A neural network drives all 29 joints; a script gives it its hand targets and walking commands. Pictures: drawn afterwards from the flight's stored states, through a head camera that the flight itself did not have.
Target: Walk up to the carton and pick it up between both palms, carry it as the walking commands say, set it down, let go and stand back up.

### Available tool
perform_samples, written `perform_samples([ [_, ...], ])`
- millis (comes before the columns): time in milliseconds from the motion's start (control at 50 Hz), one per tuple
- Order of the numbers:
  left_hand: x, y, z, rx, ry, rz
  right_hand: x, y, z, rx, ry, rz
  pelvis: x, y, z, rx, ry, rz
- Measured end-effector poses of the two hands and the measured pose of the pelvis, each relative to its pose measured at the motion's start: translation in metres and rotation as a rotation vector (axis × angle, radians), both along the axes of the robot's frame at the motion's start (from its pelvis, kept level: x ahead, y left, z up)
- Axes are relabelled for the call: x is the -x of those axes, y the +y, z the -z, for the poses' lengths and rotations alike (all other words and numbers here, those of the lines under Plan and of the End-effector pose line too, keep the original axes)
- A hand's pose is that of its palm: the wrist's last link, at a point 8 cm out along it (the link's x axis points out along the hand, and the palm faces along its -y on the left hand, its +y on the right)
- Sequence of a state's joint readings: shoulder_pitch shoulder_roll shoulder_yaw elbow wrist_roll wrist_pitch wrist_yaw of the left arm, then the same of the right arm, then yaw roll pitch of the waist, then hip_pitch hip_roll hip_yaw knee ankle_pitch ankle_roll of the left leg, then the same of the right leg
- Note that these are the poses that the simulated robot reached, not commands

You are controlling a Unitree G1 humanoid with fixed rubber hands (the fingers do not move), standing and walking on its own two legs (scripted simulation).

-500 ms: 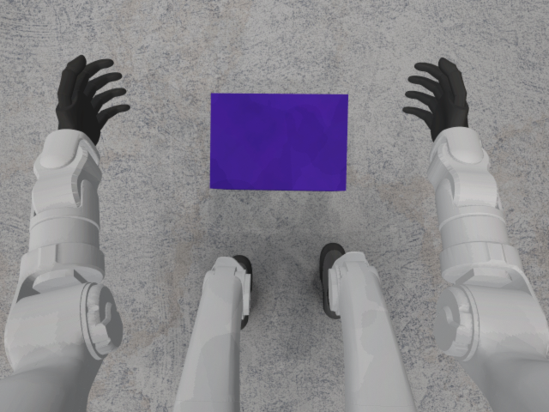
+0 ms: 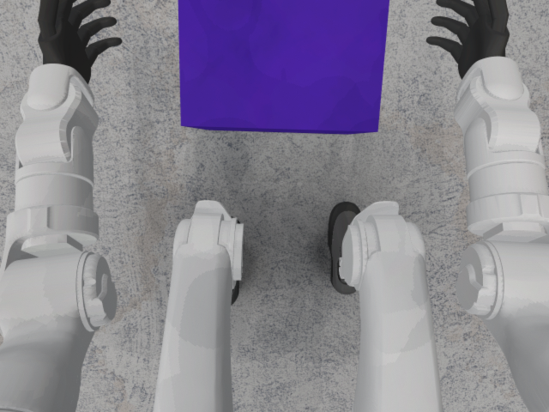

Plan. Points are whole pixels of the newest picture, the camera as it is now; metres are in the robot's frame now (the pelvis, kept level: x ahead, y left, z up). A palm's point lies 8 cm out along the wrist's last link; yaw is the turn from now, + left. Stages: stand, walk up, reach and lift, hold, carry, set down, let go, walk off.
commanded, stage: reach and lift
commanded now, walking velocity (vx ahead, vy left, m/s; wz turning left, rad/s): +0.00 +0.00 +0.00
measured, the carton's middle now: (280, 71) +0.52 +0.01 -0.35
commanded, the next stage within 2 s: none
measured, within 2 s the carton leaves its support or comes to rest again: neither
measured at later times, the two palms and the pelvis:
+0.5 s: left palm (137, 81) +0.49 +0.23 -0.27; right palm (438, 74) +0.50 -0.23 -0.27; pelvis -0.01 +0.00 -0.08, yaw -1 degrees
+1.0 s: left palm (148, 84) +0.49 +0.22 -0.30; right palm (435, 67) +0.51 -0.23 -0.28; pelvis +0.00 +0.00 -0.10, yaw -1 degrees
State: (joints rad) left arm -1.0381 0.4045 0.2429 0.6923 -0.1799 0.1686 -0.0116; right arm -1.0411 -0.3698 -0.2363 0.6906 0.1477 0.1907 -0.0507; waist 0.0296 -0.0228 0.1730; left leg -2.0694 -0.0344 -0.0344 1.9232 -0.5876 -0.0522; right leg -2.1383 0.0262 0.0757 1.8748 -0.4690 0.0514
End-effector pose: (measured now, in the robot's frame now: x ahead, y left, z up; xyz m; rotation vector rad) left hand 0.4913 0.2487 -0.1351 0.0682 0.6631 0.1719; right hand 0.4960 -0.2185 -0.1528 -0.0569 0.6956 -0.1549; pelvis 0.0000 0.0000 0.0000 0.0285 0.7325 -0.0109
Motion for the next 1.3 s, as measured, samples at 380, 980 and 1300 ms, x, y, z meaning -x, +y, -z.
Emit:
perform_samples([
  [380,0.001,-0.022,0.118,0.025,0.037,0.019,0.002,-0.009,0.1,0.034,0.035,0.003,0.01,-0.001,0.069,0.005,-0.191,0.015],
  [980,0.002,-0.028,0.162,0.034,0.062,0.028,-0.012,-0.008,0.129,0.051,0.068,-0.009,0.005,0.002,0.102,0.024,-0.205,-0.006],
  [1300,0.004,-0.049,0.154,0.065,0.078,0.037,-0.016,0.017,0.121,0.02,0.079,-0.046,0.005,-0.003,0.098,0.021,-0.131,0.0],
])
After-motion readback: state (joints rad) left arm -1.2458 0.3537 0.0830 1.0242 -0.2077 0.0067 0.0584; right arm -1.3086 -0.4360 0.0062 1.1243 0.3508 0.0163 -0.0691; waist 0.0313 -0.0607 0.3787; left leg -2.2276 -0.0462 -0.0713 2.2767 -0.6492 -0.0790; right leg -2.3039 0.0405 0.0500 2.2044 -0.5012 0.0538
